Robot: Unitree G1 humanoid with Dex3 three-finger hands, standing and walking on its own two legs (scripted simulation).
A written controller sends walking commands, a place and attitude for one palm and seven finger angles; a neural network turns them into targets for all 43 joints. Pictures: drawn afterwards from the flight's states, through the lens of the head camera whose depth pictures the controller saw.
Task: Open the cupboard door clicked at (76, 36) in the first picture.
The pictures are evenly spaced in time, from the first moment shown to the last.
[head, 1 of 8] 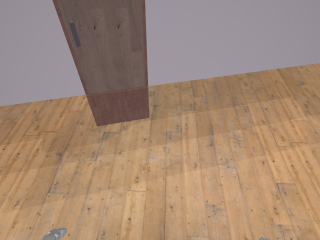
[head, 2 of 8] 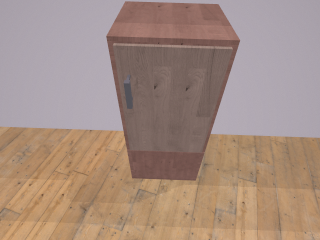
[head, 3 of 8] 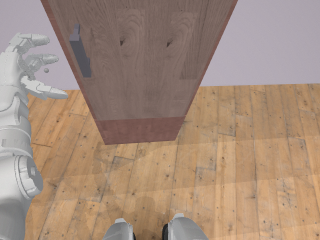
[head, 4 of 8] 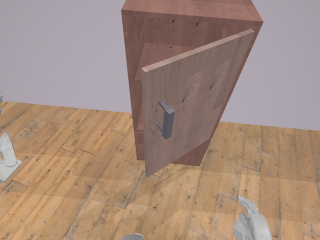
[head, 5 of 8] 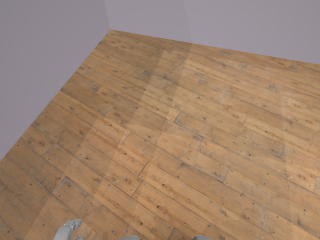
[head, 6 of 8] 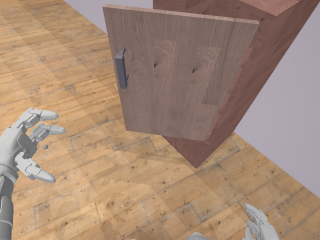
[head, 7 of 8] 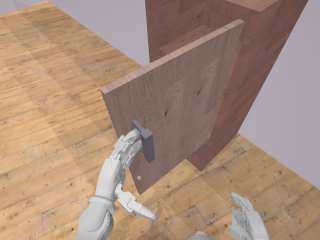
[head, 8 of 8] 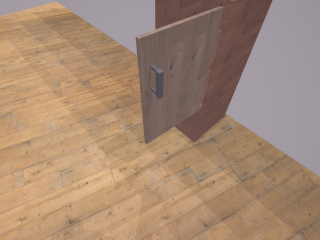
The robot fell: no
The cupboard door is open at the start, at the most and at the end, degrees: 0 86 86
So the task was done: yes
